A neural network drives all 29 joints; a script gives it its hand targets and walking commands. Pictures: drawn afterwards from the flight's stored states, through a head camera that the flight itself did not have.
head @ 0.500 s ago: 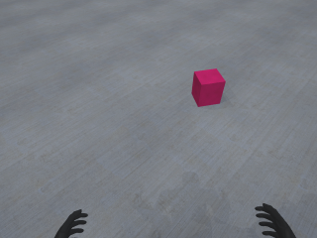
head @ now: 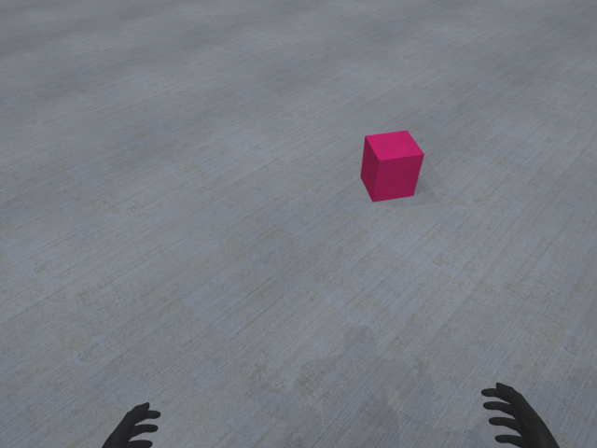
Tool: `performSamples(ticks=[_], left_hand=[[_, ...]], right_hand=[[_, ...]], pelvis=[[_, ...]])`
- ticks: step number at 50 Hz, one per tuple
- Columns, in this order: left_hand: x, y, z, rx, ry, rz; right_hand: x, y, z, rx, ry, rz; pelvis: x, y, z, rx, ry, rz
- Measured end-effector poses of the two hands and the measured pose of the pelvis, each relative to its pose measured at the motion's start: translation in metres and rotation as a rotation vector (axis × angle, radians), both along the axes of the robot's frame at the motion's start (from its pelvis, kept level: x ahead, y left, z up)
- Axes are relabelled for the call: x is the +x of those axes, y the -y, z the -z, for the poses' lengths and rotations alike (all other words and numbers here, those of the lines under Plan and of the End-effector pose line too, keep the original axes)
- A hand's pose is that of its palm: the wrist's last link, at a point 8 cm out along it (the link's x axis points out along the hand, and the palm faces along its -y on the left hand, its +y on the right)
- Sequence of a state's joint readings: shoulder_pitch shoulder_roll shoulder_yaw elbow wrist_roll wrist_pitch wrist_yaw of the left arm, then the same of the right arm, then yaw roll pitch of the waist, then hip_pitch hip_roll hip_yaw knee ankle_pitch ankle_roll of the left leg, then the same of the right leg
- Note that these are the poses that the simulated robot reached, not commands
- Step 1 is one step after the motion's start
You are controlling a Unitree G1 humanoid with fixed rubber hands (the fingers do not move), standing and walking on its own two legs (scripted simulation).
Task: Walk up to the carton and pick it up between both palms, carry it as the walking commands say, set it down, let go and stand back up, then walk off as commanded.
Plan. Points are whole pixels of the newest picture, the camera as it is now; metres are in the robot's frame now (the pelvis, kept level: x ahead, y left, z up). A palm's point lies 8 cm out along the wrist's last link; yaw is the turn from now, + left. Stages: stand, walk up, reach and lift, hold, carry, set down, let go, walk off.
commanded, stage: stand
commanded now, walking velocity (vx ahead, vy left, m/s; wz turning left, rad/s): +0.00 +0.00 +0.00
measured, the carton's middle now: (389, 166) +1.46 -0.38 -0.63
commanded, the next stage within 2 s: walk up in 0.26 s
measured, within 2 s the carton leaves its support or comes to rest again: neither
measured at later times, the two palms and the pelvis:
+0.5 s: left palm out of the picture +0.12 +0.28 -0.08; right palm out of the picture +0.14 -0.27 -0.06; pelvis -0.01 +0.00 +0.00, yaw +0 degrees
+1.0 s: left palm (184, 424) +0.18 +0.18 -0.04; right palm out of the picture +0.23 -0.47 -0.05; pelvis +0.11 -0.14 +0.01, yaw -2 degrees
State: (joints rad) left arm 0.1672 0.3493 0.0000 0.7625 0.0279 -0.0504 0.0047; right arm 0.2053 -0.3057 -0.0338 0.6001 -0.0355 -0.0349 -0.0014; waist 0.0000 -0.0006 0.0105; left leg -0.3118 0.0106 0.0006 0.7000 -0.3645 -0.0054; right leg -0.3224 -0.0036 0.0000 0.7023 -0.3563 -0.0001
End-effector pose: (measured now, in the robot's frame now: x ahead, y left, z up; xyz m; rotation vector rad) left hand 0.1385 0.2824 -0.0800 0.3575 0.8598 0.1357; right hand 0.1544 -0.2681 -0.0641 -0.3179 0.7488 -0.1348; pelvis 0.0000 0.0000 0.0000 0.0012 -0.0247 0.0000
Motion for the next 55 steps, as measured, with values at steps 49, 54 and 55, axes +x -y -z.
performSamples(ticks=[49,54,55], left_hand=[[0.042,0.095,-0.036,0.104,-0.103,0.040],[0.042,0.108,-0.033,0.092,-0.176,0.013],[0.046,0.110,-0.032,0.088,-0.186,0.012]], right_hand=[[0.066,0.197,-0.014,-0.124,-0.049,0.002],[0.104,0.210,-0.022,-0.127,-0.061,-0.002],[0.112,0.211,-0.023,-0.129,-0.061,-0.002]], pelvis=[[0.100,0.133,-0.011,0.050,-0.026,0.025],[0.132,0.146,-0.017,0.037,-0.016,0.039],[0.139,0.148,-0.017,0.033,-0.018,0.041]])
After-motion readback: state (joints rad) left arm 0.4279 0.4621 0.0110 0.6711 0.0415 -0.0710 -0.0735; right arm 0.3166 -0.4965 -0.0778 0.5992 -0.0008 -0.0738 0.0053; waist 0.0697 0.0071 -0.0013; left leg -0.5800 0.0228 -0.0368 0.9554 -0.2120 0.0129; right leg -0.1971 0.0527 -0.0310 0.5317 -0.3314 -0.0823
